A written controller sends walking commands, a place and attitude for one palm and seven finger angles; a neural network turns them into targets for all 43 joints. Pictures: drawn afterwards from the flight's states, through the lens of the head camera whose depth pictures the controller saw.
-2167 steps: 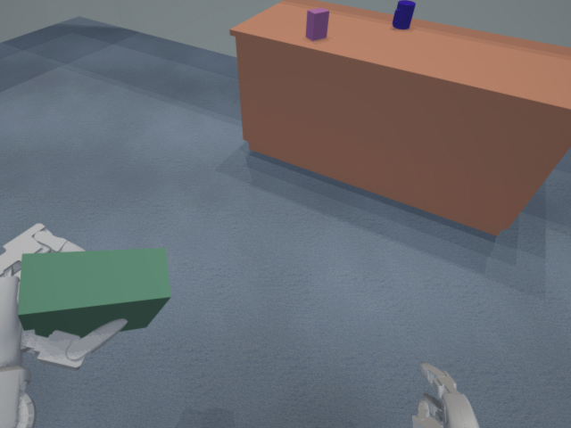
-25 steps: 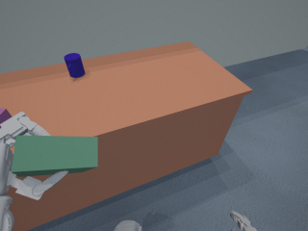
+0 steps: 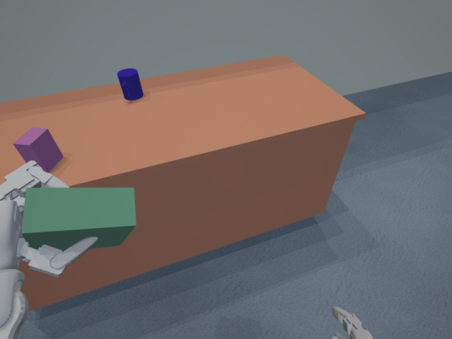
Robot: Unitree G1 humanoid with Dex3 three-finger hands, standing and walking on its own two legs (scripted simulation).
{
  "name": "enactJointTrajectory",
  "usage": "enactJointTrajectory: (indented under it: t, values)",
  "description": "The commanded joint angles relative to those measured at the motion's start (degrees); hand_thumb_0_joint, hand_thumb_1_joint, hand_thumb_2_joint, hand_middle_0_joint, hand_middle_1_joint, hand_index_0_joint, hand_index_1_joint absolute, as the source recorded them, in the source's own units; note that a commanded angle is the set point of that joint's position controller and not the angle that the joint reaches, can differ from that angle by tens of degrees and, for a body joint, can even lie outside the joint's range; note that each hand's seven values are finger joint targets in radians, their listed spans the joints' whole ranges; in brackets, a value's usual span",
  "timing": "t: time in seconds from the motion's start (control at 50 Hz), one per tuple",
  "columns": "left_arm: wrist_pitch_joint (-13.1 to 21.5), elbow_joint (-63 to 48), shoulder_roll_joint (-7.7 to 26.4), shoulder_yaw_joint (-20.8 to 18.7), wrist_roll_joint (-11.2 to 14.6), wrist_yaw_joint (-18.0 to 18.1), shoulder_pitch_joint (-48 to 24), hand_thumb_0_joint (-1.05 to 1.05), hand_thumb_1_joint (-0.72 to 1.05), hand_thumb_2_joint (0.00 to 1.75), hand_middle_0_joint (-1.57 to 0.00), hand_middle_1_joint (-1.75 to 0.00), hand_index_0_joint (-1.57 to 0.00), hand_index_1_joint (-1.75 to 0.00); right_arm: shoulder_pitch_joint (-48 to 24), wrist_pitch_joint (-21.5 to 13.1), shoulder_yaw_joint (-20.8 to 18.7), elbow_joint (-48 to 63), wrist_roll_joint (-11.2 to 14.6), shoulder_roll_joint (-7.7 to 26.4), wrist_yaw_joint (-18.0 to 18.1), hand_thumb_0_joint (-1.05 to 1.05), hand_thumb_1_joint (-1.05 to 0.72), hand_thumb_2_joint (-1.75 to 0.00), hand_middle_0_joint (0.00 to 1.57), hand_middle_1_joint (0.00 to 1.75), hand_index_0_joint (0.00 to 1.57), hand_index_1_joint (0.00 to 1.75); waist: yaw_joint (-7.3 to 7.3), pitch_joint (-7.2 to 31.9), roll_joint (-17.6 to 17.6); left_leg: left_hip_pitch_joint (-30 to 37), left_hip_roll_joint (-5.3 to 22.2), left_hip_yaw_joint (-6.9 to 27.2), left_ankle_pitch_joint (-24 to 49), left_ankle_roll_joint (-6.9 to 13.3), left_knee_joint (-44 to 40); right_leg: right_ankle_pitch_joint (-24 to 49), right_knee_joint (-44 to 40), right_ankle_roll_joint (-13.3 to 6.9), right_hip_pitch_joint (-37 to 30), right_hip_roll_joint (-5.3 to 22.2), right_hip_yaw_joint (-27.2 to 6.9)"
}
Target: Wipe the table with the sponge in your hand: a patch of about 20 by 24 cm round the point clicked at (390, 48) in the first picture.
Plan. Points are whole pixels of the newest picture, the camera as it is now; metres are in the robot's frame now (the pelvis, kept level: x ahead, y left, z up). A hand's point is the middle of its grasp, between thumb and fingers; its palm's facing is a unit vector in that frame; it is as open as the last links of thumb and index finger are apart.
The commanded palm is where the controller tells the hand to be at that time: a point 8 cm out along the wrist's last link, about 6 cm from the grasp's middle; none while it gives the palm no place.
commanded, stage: stop stepping back and stand still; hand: left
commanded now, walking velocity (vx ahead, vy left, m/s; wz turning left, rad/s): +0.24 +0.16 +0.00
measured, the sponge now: (97, 221) +0.24 +0.20 +0.16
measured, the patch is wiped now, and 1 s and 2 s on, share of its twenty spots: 1.00 1.00 1.00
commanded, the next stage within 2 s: stand and wait in 1.56 s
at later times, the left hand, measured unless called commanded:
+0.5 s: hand (62, 258) +0.17 +0.21 +0.18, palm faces +0.42 -0.81 -0.40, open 9.5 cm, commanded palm +0.12 +0.25 +0.21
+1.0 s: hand (81, 237) +0.20 +0.20 +0.18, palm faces +0.40 -0.86 -0.31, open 9.5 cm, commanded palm +0.15 +0.25 +0.21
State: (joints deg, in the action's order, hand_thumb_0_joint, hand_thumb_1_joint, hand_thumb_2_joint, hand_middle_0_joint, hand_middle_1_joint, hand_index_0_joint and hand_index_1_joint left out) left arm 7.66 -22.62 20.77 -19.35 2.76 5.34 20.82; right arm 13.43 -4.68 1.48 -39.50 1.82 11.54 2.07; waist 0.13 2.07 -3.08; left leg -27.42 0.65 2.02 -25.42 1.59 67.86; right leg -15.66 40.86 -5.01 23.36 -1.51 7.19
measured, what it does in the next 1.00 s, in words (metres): steps on the spot: left foot, then right foot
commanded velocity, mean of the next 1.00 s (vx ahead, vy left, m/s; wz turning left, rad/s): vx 0.07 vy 0.02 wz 0.00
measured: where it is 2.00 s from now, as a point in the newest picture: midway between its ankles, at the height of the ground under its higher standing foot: outside the picture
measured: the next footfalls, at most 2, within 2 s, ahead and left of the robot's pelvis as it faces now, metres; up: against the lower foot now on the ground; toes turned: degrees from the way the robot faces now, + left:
left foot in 0.22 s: -0.03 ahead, +0.11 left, +0.00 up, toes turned +3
right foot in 0.48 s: +0.04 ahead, -0.14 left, +0.00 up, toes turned -3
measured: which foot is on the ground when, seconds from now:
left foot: up 0.00-0.20, down 0.22-0.48, up 0.50-0.70, down 0.72-1.00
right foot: down 0.00-0.22, up 0.24-0.46, down 0.48-1.00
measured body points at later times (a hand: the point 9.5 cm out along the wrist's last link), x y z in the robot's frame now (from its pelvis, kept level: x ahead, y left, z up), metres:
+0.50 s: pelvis -0.04 -0.03 +0.01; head -0.06 -0.05 +0.46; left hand +0.14 +0.25 +0.20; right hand +0.09 -0.27 -0.09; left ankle -0.07 +0.11 -0.70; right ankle +0.00 -0.14 -0.71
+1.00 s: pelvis -0.01 -0.03 +0.03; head -0.01 -0.03 +0.48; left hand +0.17 +0.25 +0.20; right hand +0.18 -0.26 -0.04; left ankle -0.02 +0.10 -0.71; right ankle +0.00 -0.14 -0.71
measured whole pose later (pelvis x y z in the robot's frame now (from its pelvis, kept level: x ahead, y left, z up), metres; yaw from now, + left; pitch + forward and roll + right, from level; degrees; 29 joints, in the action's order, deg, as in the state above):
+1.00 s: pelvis -0.01 -0.03 +0.03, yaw +0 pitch +0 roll -1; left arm 5.7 -27.9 18.3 -16.1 3.1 9.4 27.6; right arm 9.8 -5.7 1.1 -34.8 0.5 12.0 3.5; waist 0.2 1.2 -0.1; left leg -13.1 2.7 -0.8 -17.8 -1.1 31.2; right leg -15.1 28.7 -1.1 13.3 -0.4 4.0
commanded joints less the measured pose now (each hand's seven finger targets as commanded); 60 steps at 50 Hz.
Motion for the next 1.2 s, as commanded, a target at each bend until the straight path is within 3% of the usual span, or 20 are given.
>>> enactJointTrajectory:
  t: [0.0, 0.04, 0.1, 0.16, 0.2, 0.24, 0.28, 0.38, 0.42, 0.44, 0.46, 0.48, 0.54, 0.58, 0.64, 0.7, 0.78, 0.84, 0.94, 1.18]
  values:
    - [4.0, -18.2, 12.0, -6.0, 1.6, -0.1, -3.2, 0.00, 0.10, 1.30, -1.20, -1.60, -1.20, -1.60, -7.3, -2.3, -2.4, 10.3, -0.1, 5.8, 0.0, 0.00, -0.90, -0.90, 0.20, 0.30, 0.20, 0.30, -2.49, 1.8, 5.9, -2.0, 2.0, -1.1, 9.9, 0.2, 5.3, -25.4, -30.0, -2.7, 9.4, 17.8, -25.9]
    - [3.9, -22.0, 12.4, -5.7, 1.4, 0.9, -3.5, 0.00, 0.10, 1.30, -1.20, -1.60, -1.20, -1.60, -8.3, -3.0, -1.8, 10.8, -0.1, 5.3, 0.6, 0.00, -0.90, -0.90, 0.20, 0.30, 0.20, 0.30, -2.60, 2.9, 6.3, 4.5, 1.0, -4.4, 8.5, 0.5, -5.8, -25.9, -31.0, -0.7, 12.1, 16.0, -19.8]
    - [3.6, -24.3, 13.3, -6.5, 0.7, 3.0, 0.7, 0.00, 0.10, 1.30, -1.20, -1.60, -1.20, -1.60, -5.9, -4.9, -1.9, 10.9, -0.7, 5.4, 1.8, 0.00, -0.90, -0.90, 0.20, 0.30, 0.20, 0.30, -1.23, 8.1, 9.4, 12.0, 0.1, -7.8, 1.5, 2.1, -24.9, -24.9, -29.1, -0.3, 5.1, 16.9, -19.2]
    - [3.4, -24.0, 13.1, -7.1, 0.6, 4.6, 3.3, 0.00, 0.10, 1.30, -1.20, -1.60, -1.20, -1.60, -4.9, -5.8, -1.8, 12.2, -0.9, 6.5, 2.7, 0.00, -0.90, -0.90, 0.20, 0.30, 0.20, 0.30, -1.62, 10.1, -1.2, 17.9, 0.4, -6.6, -0.9, 3.7, -47.1, -19.7, -14.5, 0.9, -1.4, 12.1, -13.4]
    - [3.7, -22.4, 12.8, -7.7, 0.3, 5.1, 1.7, 0.00, 0.10, 1.30, -1.20, -1.60, -1.20, -1.60, -5.7, -6.4, -2.7, 13.3, -1.0, 7.8, 2.6, 0.00, -0.90, -0.90, 0.20, 0.30, 0.20, 0.30, -1.25, 4.4, -20.0, 16.9, 15.0, 14.4, -6.2, 9.9, -56.9, -14.7, 15.6, 5.5, 8.7, -0.5, -1.7]
    - [3.4, -17.1, 13.8, -9.1, 0.1, 4.9, 1.8, 0.00, 0.10, 1.30, -1.20, -1.60, -1.20, -1.60, -4.1, -7.1, -3.1, 10.9, 0.2, 6.2, 2.0, 0.00, -0.90, -0.90, 0.20, 0.30, 0.20, 0.30, -1.67, 3.4, -11.9, 17.6, 17.7, 14.9, 5.5, 12.1, -53.2, -10.7, 27.6, 4.9, 16.9, 3.1, -9.5]
    - [2.7, -10.7, 11.2, -8.0, 0.3, 3.9, 4.5, 0.00, 0.10, 1.30, -1.20, -1.60, -1.20, -1.60, -2.9, -6.6, -3.7, 9.0, 0.6, 7.6, 1.1, 0.00, -0.90, -0.90, 0.20, 0.30, 0.20, 0.30, -1.56, -1.8, -0.6, 15.5, 16.9, 11.3, 10.7, 11.1, -51.1, -7.0, 23.3, 5.0, 17.9, 5.3, -9.7]
    - [1.9, -9.9, 7.6, -3.5, 0.8, 2.8, 0.8, 0.00, 0.10, 1.30, -1.20, -1.60, -1.20, -1.60, -5.3, -6.1, -3.2, 11.5, -0.2, 9.3, 2.0, 0.00, -0.90, -0.90, 0.20, 0.30, 0.20, 0.30, -0.91, -4.6, -6.4, 3.8, 13.5, 5.1, -3.1, 7.0, -50.9, -6.8, -1.8, 5.4, -3.5, 3.7, -3.0]
    - [1.7, -11.7, 7.1, -2.6, 0.2, 3.3, -1.0, 0.00, 0.10, 1.30, -1.20, -1.60, -1.20, -1.60, -5.9, -5.9, -3.2, 12.1, -0.7, 9.4, 2.4, 0.00, -0.90, -0.90, 0.20, 0.30, 0.20, 0.30, 0.63, -1.7, 0.5, 0.2, 8.0, 0.9, -6.3, 4.7, -37.6, -2.2, -14.6, 5.0, -15.6, 1.7, -1.2]
    - [1.6, -12.8, 8.4, -2.8, -0.2, 3.3, -1.7, 0.00, 0.10, 1.30, -1.20, -1.60, -1.20, -1.60, -6.2, -5.9, -3.4, 12.0, -0.7, 8.8, 2.3, 0.00, -0.90, -0.90, 0.20, 0.30, 0.20, 0.30, 0.36, -0.1, 10.8, -3.6, 3.0, -4.1, -3.2, 3.1, -22.7, -0.3, -19.2, 2.1, -19.4, 7.6, -10.1]
    - [1.7, -15.6, 10.6, -3.5, 0.0, 3.3, -4.2, 0.00, 0.10, 1.30, -1.20, -1.60, -1.20, -1.60, -8.0, -5.4, -4.1, 12.8, -0.4, 8.1, 2.2, 0.00, -0.90, -0.90, 0.20, 0.30, 0.20, 0.30, 0.16, 2.7, 24.4, -10.0, -1.3, -4.7, -5.2, 1.1, -7.1, -3.6, -27.9, -3.0, -19.8, 20.4, -32.8]
    - [2.9, -18.6, 12.2, -5.1, 0.7, 3.2, -8.2, 0.00, 0.10, 1.30, -1.20, -1.60, -1.20, -1.60, -8.4, -5.8, -4.0, 12.4, -0.6, 8.0, 2.3, 0.00, -0.90, -0.90, 0.20, 0.30, 0.20, 0.30, -0.35, 2.1, 20.7, -10.3, -0.5, -0.8, -1.1, 0.1, 0.4, 0.2, -29.9, -4.6, -17.1, 23.5, -35.0]
    - [4.4, -23.7, 15.2, -9.0, 0.5, 3.3, -4.4, 0.00, 0.10, 1.30, -1.20, -1.60, -1.20, -1.60, -6.8, -4.9, -4.5, 10.9, -0.7, 7.7, 1.4, 0.00, -0.90, -0.90, 0.20, 0.30, 0.20, 0.30, -1.06, 4.0, 7.3, -1.3, 3.7, 1.8, 3.0, -0.3, -6.6, -1.1, -26.1, -5.9, -9.2, 22.0, -27.5]
    - [4.5, -24.4, 12.8, -8.3, 0.7, 4.0, 0.8, 0.00, 0.10, 1.30, -1.20, -1.60, -1.20, -1.60, -7.8, -3.6, -3.0, 11.4, -1.1, 5.0, 1.8, 0.00, -0.90, -0.90, 0.20, 0.30, 0.20, 0.30, -1.28, 3.8, 7.1, 8.1, 3.8, -1.7, 4.7, 0.3, -20.2, -5.2, -25.5, -3.9, -3.0, 18.6, -18.5]
    - [3.7, -20.7, 8.7, -5.4, 1.1, 5.3, 4.9, 0.00, 0.10, 1.30, -1.20, -1.60, -1.20, -1.60, -8.1, -3.4, -3.3, 12.4, -1.2, 5.9, 3.0, 0.00, -0.90, -0.90, 0.20, 0.30, 0.20, 0.30, -1.67, 3.3, 4.0, 19.1, 1.9, -4.9, 8.7, 0.1, -37.3, -12.1, -21.1, -1.0, -0.1, 13.2, -12.3]
    - [3.7, -18.0, 7.4, -4.8, 1.3, 6.0, 3.6, 0.00, 0.10, 1.30, -1.20, -1.60, -1.20, -1.60, -8.6, -3.4, -3.4, 13.7, -0.9, 8.3, 3.2, 0.00, -0.90, -0.90, 0.20, 0.30, 0.20, 0.30, -0.31, 0.7, -10.2, 13.2, 13.5, 15.2, -3.6, 5.2, -52.1, -7.2, -7.9, 4.8, -1.0, 2.6, -6.1]
    - [2.4, -13.6, 8.9, -6.2, 1.0, 5.5, 4.6, 0.00, 0.10, 1.30, -1.20, -1.60, -1.20, -1.60, -8.4, -3.8, -3.1, 13.6, -0.4, 7.3, 3.1, 0.00, -0.90, -0.90, 0.20, 0.30, 0.20, 0.30, -0.21, 4.0, -0.6, 11.3, 7.5, 4.2, 18.3, 2.0, -42.4, 8.7, -14.3, 5.2, -12.1, 4.0, -7.7]
    - [2.3, -15.3, 7.0, -2.7, 1.0, 4.5, 2.5, 0.00, 0.10, 1.30, -1.20, -1.60, -1.20, -1.60, -8.8, -4.1, -3.5, 13.8, -0.5, 7.6, 2.2, 0.00, -0.90, -0.90, 0.20, 0.30, 0.20, 0.30, -1.31, 3.8, 6.4, 11.2, 3.6, -0.2, 19.1, -0.3, -35.3, 16.6, -19.4, 2.6, -13.1, 10.3, -15.4]
    - [2.8, -21.0, 10.3, -5.0, 0.7, 5.2, 1.4, 0.00, 0.10, 1.30, -1.20, -1.60, -1.20, -1.60, -9.4, -4.0, -3.2, 14.0, -1.3, 7.7, 2.4, 0.00, -0.90, -0.90, 0.20, 0.30, 0.20, 0.30, -0.50, 6.1, -0.5, 17.0, 4.5, 0.3, 27.3, -0.1, -39.5, 22.5, -17.0, 3.0, -14.1, 8.9, -12.4]
    - [2.0, -16.3, 7.3, -3.0, 1.2, 4.7, 2.6, 0.00, 0.10, 1.30, -1.20, -1.60, -1.20, -1.60, -9.7, -2.0, -2.8, 15.1, -1.0, 7.5, 2.4, 0.00, -0.90, -0.90, 0.20, 0.30, 0.20, 0.30, -0.06, 6.2, -0.6, 17.5, 6.2, 1.2, 26.9, -0.2, -44.2, 16.7, -17.0, 4.8, -14.7, 4.9, -8.5]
